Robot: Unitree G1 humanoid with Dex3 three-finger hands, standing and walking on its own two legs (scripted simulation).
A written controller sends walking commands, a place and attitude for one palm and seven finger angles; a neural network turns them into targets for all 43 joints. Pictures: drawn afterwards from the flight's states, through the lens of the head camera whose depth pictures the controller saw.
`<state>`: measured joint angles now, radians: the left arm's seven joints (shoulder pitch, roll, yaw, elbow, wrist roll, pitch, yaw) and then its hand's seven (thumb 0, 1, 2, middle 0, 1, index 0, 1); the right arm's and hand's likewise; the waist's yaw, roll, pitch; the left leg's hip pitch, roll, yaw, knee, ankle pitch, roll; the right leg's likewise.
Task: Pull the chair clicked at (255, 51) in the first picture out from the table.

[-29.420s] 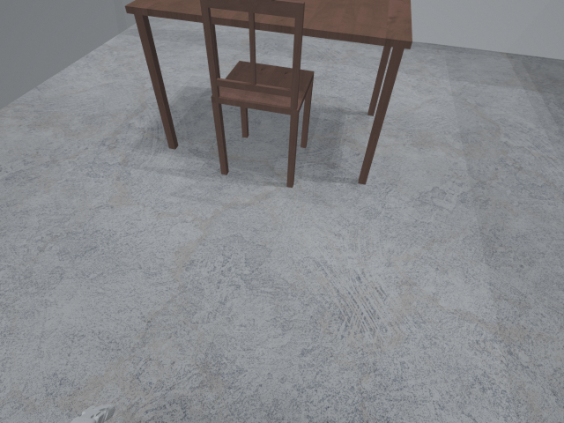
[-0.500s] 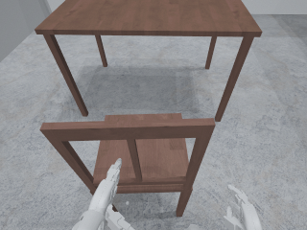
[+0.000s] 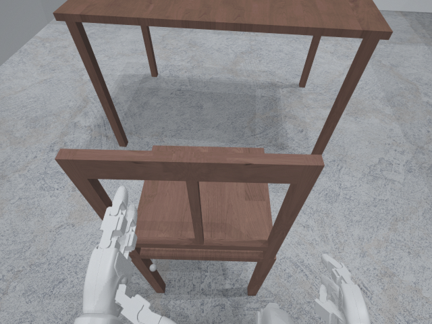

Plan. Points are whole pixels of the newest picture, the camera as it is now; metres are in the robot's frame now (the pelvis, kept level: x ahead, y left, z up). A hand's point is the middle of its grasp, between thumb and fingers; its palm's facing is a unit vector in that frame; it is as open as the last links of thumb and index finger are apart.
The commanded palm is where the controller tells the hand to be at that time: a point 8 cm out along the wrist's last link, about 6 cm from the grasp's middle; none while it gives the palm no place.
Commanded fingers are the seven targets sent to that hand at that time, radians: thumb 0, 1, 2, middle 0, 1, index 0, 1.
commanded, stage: draw the hand back to the body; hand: left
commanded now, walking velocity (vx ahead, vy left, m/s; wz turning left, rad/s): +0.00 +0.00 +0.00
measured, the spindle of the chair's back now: (196, 215) +0.33 +0.06 -0.01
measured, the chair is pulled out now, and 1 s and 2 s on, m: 0.60 0.60 0.60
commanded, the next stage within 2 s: step back with the hand held close in 1.36 s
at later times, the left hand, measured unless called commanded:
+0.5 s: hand (83, 256) +0.19 +0.19 +0.13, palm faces +0.22 -0.93 -0.31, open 15.9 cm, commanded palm +0.16 +0.24 +0.17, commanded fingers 0.00 0.07 0.50 -0.09 -0.13 -0.09 -0.13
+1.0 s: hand out of the picture +0.22 +0.26 +0.23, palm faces +0.49 -0.76 -0.43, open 9.2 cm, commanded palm +0.17 +0.30 +0.25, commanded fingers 0.00 0.90 0.90 -0.20 -0.30 -0.20 -0.30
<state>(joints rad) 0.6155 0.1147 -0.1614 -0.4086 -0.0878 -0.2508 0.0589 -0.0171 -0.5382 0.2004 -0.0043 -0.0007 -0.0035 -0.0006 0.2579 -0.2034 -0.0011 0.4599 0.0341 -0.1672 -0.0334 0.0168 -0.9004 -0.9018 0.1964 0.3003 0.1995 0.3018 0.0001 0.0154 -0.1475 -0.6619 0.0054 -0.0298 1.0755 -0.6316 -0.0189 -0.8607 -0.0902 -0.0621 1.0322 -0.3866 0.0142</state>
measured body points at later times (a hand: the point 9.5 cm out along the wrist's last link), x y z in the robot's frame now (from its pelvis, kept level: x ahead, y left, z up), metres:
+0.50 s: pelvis +0.02 +0.00 +0.04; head +0.02 -0.02 +0.49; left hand +0.18 +0.23 +0.15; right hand +0.20 -0.23 -0.04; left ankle -0.06 +0.13 -0.66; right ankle +0.07 -0.14 -0.66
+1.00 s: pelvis +0.03 +0.00 +0.07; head +0.02 -0.03 +0.52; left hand +0.18 +0.30 +0.26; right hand +0.21 -0.22 -0.02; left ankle -0.06 +0.13 -0.66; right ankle +0.07 -0.14 -0.66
